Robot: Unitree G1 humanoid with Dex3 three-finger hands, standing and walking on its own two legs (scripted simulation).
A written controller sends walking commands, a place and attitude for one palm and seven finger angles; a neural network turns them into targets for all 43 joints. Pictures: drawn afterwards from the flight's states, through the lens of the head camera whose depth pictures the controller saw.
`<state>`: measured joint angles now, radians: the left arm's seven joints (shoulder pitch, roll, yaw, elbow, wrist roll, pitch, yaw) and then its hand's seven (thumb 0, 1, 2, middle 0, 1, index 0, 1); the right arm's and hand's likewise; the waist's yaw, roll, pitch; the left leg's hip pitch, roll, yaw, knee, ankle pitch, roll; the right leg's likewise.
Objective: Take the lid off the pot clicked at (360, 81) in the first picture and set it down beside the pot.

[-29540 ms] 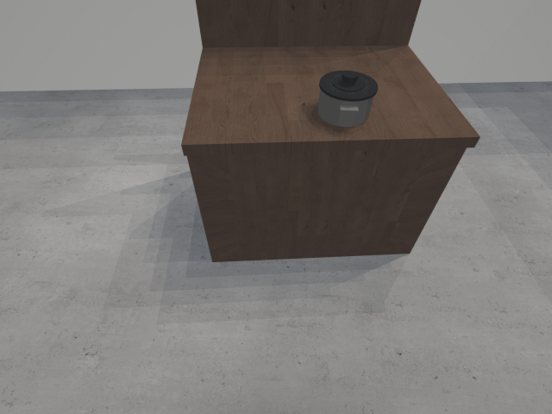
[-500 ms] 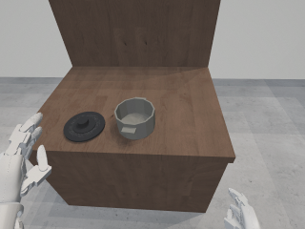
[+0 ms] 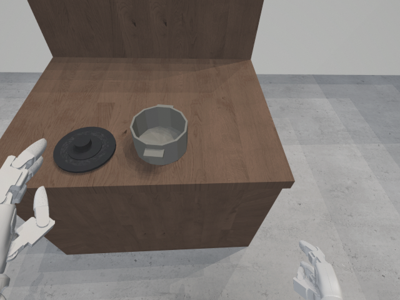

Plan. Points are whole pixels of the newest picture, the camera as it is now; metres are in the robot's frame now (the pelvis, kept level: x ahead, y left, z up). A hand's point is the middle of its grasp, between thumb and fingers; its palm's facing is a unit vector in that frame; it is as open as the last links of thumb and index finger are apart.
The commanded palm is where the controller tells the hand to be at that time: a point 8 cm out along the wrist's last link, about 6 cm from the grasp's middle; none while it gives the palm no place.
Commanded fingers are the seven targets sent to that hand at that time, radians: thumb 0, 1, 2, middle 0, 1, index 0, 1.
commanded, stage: step back with the hand held close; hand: left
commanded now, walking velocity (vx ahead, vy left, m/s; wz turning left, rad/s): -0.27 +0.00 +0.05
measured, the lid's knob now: (82, 142) +0.53 +0.36 -0.07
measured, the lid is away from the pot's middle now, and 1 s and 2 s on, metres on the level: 0.23 0.23 0.23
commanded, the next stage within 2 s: stop stepping back and stand still in 1.34 s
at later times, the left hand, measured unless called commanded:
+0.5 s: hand (14, 278) +0.13 +0.23 +0.15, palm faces +0.33 -0.82 -0.47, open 7.4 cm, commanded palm +0.06 +0.28 +0.18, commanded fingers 0.00 0.90 0.90 -0.20 -0.30 -0.20 -0.30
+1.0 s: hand out of the picture +0.08 +0.22 +0.17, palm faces +0.39 -0.79 -0.47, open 7.4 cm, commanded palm +0.01 +0.27 +0.18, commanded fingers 0.00 0.90 0.90 -0.20 -0.30 -0.20 -0.30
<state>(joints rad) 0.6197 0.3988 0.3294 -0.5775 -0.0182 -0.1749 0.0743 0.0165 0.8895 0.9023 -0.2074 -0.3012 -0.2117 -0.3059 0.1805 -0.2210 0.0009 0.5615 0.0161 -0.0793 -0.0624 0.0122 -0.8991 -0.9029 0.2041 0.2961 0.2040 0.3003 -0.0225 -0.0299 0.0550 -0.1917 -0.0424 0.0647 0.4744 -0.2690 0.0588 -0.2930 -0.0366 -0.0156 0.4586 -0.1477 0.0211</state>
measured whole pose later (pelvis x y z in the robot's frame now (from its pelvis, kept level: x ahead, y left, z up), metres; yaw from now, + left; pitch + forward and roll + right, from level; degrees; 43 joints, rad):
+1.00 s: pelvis -0.10 -0.02 -0.03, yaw +3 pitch -1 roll -1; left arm 0.57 0.44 0.42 -0.67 0.00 -0.27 0.12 0.02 0.88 0.90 -0.21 -0.30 -0.22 -0.31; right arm 0.23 -0.19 0.00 0.56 0.01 -0.15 -0.05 0.01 -0.90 -0.90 0.21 0.30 0.20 0.30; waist -0.01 -0.06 0.05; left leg -0.50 -0.01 0.04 0.79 -0.44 0.04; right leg -0.47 -0.02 -0.03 0.67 -0.19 0.00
